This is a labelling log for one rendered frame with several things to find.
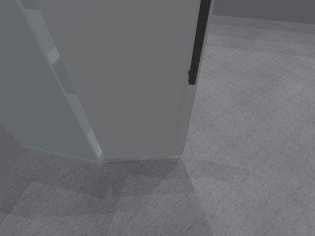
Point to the fridge door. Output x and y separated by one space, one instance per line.
128 62

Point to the handle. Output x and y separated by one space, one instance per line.
204 11

